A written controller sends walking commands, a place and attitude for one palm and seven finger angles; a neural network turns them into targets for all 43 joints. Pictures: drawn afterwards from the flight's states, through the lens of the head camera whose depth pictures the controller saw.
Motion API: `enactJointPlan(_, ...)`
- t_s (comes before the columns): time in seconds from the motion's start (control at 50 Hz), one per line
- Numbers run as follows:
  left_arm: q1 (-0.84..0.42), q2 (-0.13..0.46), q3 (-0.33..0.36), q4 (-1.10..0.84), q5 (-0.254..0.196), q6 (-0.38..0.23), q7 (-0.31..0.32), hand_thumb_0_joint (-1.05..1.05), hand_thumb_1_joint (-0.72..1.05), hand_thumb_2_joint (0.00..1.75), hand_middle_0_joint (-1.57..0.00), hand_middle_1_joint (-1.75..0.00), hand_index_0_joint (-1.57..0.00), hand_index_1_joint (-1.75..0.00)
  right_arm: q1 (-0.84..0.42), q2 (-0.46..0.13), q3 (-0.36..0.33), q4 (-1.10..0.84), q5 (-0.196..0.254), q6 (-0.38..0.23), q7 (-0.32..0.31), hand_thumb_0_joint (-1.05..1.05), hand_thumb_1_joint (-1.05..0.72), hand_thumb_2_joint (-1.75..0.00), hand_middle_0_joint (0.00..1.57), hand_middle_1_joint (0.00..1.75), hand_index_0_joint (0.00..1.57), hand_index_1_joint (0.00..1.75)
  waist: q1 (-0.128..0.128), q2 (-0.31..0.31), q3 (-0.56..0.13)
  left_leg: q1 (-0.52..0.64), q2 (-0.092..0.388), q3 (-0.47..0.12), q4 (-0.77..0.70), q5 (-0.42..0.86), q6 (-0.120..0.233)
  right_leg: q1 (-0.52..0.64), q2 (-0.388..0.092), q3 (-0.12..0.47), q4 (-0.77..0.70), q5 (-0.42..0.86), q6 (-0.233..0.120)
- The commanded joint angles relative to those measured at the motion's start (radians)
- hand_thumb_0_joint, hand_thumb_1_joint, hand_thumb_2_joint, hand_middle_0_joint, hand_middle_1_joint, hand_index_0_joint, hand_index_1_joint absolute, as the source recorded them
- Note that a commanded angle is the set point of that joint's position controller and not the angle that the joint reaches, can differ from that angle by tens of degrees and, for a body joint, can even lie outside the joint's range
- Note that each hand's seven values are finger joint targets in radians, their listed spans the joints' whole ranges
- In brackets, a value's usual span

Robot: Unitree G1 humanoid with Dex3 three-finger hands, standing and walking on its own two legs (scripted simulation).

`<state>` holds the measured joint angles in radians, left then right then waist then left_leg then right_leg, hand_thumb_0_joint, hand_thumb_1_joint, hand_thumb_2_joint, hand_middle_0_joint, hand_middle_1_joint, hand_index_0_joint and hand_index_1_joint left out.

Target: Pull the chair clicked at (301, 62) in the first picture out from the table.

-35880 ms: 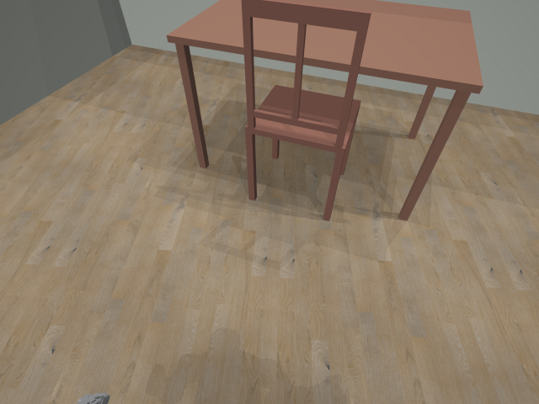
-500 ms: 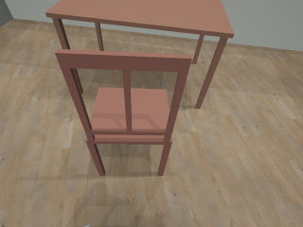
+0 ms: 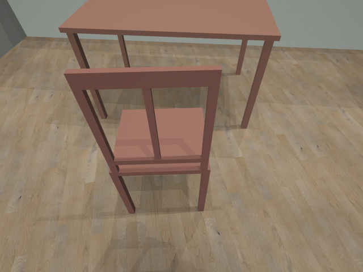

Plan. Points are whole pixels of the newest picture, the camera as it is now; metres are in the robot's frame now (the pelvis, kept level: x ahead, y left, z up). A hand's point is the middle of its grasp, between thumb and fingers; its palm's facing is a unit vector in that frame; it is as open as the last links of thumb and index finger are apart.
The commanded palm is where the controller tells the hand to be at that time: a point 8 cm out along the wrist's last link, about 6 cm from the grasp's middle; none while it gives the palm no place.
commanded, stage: let the arm hang, fingers relaxed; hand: left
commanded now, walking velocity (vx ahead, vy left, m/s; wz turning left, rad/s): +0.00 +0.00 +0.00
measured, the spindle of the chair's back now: (153, 128) +0.55 +0.13 -0.07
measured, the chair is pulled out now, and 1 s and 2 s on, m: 0.57 0.57 0.57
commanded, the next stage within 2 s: look to check the result in 0.30 s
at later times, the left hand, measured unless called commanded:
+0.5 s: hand out of the picture -0.01 +0.14 -0.17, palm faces +0.03 -0.98 -0.18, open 7.3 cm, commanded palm none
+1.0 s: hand out of the picture -0.01 +0.13 -0.17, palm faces +0.03 -0.98 -0.18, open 7.3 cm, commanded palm none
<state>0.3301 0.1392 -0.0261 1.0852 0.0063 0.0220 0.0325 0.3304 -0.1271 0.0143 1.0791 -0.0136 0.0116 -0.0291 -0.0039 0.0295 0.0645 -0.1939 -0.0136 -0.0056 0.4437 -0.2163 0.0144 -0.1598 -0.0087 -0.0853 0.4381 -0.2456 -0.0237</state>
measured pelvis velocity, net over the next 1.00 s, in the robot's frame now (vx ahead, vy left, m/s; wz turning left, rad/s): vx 0.01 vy -0.03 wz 0.00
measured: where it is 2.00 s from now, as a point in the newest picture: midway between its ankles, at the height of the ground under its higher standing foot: outside the picture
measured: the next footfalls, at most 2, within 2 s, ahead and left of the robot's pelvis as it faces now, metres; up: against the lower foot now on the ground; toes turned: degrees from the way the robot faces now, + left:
none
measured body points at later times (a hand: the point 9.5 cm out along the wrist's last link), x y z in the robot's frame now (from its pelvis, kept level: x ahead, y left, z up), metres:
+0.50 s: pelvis +0.00 -0.02 +0.00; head +0.02 -0.03 +0.45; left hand -0.01 +0.19 -0.16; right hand -0.02 -0.22 -0.17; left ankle +0.02 +0.11 -0.74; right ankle +0.00 -0.10 -0.74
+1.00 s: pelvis +0.01 -0.03 +0.00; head +0.02 -0.04 +0.45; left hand -0.01 +0.18 -0.16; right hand -0.01 -0.23 -0.17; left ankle +0.02 +0.11 -0.74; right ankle +0.00 -0.10 -0.74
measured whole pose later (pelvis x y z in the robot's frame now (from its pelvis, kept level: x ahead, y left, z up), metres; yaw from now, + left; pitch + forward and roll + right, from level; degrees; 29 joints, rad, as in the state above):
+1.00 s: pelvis +0.01 -0.03 +0.00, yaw +0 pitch -2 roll +0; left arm 0.32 0.11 -0.01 1.08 0.01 0.01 0.04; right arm 0.32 -0.11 0.01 1.09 -0.01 0.00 -0.05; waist 0.00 0.02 0.07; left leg -0.18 0.02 -0.02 0.43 -0.22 -0.02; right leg -0.14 0.03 -0.10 0.43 -0.26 -0.06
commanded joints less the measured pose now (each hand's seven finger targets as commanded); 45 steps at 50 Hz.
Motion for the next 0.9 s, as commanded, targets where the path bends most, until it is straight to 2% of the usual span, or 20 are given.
enactJointPlan(0.0,0.076,0.098,0.026,-0.029,-0.001,-0.016,0.007,0.0,0.9,0.9,-0.2,-0.3,-0.2,-0.3,0.086,-0.083,-0.016,-0.023,0.004,-0.016,-0.006,0.0,-0.9,-0.9,0.2,0.3,0.2,0.3,0.005,-0.026,0.058,-0.055,0.088,-0.088,-0.09,0.012,0.041,-0.051,-0.098,0.102,-0.111,-0.016,-0.036)
enactJointPlan(0.16,0.08,0.073,0.031,-0.027,0.0,-0.022,0.009,0.0,0.9,0.9,-0.2,-0.3,-0.2,-0.3,0.096,-0.053,-0.017,-0.012,0.003,-0.021,-0.011,0.0,-0.9,-0.9,0.2,0.3,0.2,0.3,0.002,-0.012,0.049,-0.043,0.086,-0.082,-0.074,0.06,0.036,-0.047,-0.103,0.11,-0.107,0.025,-0.04)
enactJointPlan(0.28,0.082,0.07,0.033,-0.028,-0.002,-0.024,0.009,0.0,0.9,0.9,-0.2,-0.3,-0.2,-0.3,0.101,-0.054,-0.017,-0.013,0.004,-0.022,-0.013,0.0,-0.9,-0.9,0.2,0.3,0.2,0.3,0.002,-0.02,0.026,-0.032,0.088,-0.077,-0.065,0.095,0.034,-0.025,-0.105,0.109,-0.105,0.055,-0.041)
enactJointPlan(0.3,0.085,0.065,0.032,-0.028,-0.001,-0.023,0.01,0.0,0.9,0.9,-0.2,-0.3,-0.2,-0.3,0.097,-0.049,-0.017,-0.012,0.005,-0.019,-0.014,0.0,-0.9,-0.9,0.2,0.3,0.2,0.3,0.004,-0.03,0.046,-0.038,0.088,-0.074,-0.064,0.09,0.035,-0.034,-0.101,0.108,-0.114,0.053,-0.043)
enactJointPlan(0.38,0.082,0.068,0.032,-0.029,-0.003,-0.024,0.01,0.0,0.9,0.9,-0.2,-0.3,-0.2,-0.3,0.098,-0.054,-0.017,-0.012,0.003,-0.018,-0.014,0.0,-0.9,-0.9,0.2,0.3,0.2,0.3,0.0,-0.041,0.035,-0.025,0.087,-0.072,-0.057,0.092,0.03,-0.033,-0.107,0.114,-0.116,0.048,-0.045)
enactJointPlan(0.42,0.079,0.069,0.032,-0.031,-0.002,-0.023,0.01,0.0,0.9,0.9,-0.2,-0.3,-0.2,-0.3,0.098,-0.053,-0.017,-0.01,0.004,-0.018,-0.014,0.0,-0.9,-0.9,0.2,0.3,0.2,0.3,0.0,-0.024,0.049,-0.028,0.089,-0.074,-0.062,0.097,0.031,-0.038,-0.104,0.11,-0.116,0.051,-0.045)
enactJointPlan(0.48,0.08,0.07,0.033,-0.03,-0.003,-0.024,0.009,0.0,0.9,0.9,-0.2,-0.3,-0.2,-0.3,0.1,-0.054,-0.017,-0.01,0.004,-0.02,-0.015,0.0,-0.9,-0.9,0.2,0.3,0.2,0.3,0.001,-0.015,0.026,-0.018,0.091,-0.073,-0.061,0.106,0.03,-0.025,-0.106,0.111,-0.114,0.06,-0.044)
enactJointPlan(0.5,0.082,0.067,0.032,-0.027,-0.002,-0.023,0.01,0.0,0.9,0.9,-0.2,-0.3,-0.2,-0.3,0.092,-0.052,-0.016,-0.008,0.005,-0.017,-0.015,0.0,-0.9,-0.9,0.2,0.3,0.2,0.3,0.003,-0.024,0.052,-0.024,0.091,-0.074,-0.063,0.097,0.032,-0.039,-0.1,0.11,-0.121,0.055,-0.045)
enactJointPlan(0.56,0.083,0.069,0.033,-0.029,-0.002,-0.026,0.01,0.0,0.9,0.9,-0.2,-0.3,-0.2,-0.3,0.096,-0.056,-0.017,-0.011,0.005,-0.019,-0.015,0.0,-0.9,-0.9,0.2,0.3,0.2,0.3,0.001,-0.044,0.021,-0.012,0.091,-0.071,-0.056,0.117,0.03,-0.019,-0.107,0.113,-0.116,0.082,-0.044)
enactJointPlan(0.6,0.08,0.068,0.031,-0.028,-0.003,-0.025,0.01,0.0,0.9,0.9,-0.2,-0.3,-0.2,-0.3,0.091,-0.051,-0.018,-0.008,0.005,-0.016,-0.015,0.0,-0.9,-0.9,0.2,0.3,0.2,0.3,0.002,-0.031,0.056,-0.018,0.091,-0.067,-0.06,0.099,0.029,-0.041,-0.104,0.11,-0.127,0.059,-0.046)
enactJointPlan(0.62,0.078,0.068,0.033,-0.029,-0.002,-0.025,0.01,0.0,0.9,0.9,-0.2,-0.3,-0.2,-0.3,0.097,-0.053,-0.017,-0.007,0.004,-0.017,-0.016,0.0,-0.9,-0.9,0.2,0.3,0.2,0.3,-0.001,-0.014,0.053,-0.023,0.092,-0.071,-0.061,0.104,0.029,-0.036,-0.103,0.115,-0.123,0.062,-0.046)
enactJointPlan(0.68,0.077,0.069,0.035,-0.03,-0.003,-0.027,0.009,0.0,0.9,0.9,-0.2,-0.3,-0.2,-0.3,0.097,-0.056,-0.017,-0.007,0.004,-0.019,-0.016,0.0,-0.9,-0.9,0.2,0.3,0.2,0.3,0.001,-0.029,0.028,-0.012,0.094,-0.068,-0.06,0.113,0.027,-0.02,-0.106,0.113,-0.119,0.077,-0.046)
enactJointPlan(0.7,0.08,0.068,0.034,-0.03,-0.003,-0.026,0.01,0.0,0.9,0.9,-0.2,-0.3,-0.2,-0.3,0.093,-0.053,-0.017,-0.008,0.006,-0.018,-0.017,0.0,-0.9,-0.9,0.2,0.3,0.2,0.3,0.003,-0.021,0.045,-0.016,0.093,-0.069,-0.062,0.109,0.029,-0.028,-0.101,0.112,-0.124,0.074,-0.046)
enactJointPlan(0.78,0.078,0.068,0.036,-0.032,-0.004,-0.027,0.01,0.0,0.9,0.9,-0.2,-0.3,-0.2,-0.3,0.095,-0.057,-0.017,-0.007,0.005,-0.021,-0.017,0.0,-0.9,-0.9,0.2,0.3,0.2,0.3,0.002,-0.016,0.012,-0.004,0.097,-0.069,-0.06,0.131,0.027,-0.009,-0.105,0.112,-0.114,0.1,-0.046)
enactJointPlan(0.82,0.078,0.065,0.034,-0.029,-0.002,-0.026,0.01,0.0,0.9,0.9,-0.2,-0.3,-0.2,-0.3,0.093,-0.049,-0.017,-0.006,0.004,-0.018,-0.017,0.0,-0.9,-0.9,0.2,0.3,0.2,0.3,0.002,-0.027,0.056,-0.018,0.095,-0.065,-0.062,0.112,0.026,-0.033,-0.103,0.111,-0.124,0.082,-0.046)
enactJointPlan(0.88,0.079,0.067,0.035,-0.028,-0.003,-0.029,0.009,0.0,0.9,0.9,-0.2,-0.3,-0.2,-0.3,0.098,-0.052,-0.017,-0.004,0.005,-0.019,-0.017,0.0,-0.9,-0.9,0.2,0.3,0.2,0.3,0.001,-0.027,0.036,-0.006,0.095,-0.063,-0.059,0.122,0.026,-0.022,-0.106,0.116,-0.124,0.096,-0.046)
